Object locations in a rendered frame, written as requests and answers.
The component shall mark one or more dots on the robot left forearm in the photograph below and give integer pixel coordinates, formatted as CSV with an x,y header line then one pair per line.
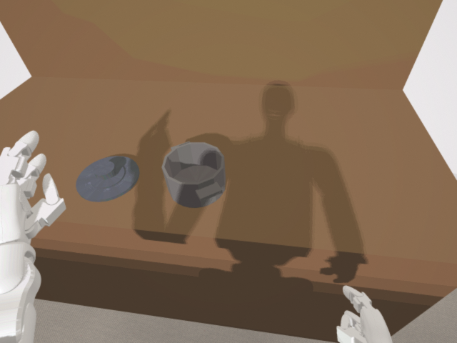
x,y
20,281

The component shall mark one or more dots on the pot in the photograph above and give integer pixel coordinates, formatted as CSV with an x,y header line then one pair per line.
x,y
195,174

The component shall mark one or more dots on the table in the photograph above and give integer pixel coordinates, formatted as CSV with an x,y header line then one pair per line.
x,y
332,179

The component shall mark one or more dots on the left robot hand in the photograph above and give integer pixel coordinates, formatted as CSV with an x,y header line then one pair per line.
x,y
17,184

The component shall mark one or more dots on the right robot hand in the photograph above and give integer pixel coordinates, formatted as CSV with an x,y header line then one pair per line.
x,y
370,327

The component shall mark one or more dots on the lid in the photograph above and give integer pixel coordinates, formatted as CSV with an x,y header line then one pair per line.
x,y
95,190

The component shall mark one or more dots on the knob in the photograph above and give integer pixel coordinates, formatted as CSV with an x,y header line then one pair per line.
x,y
104,170

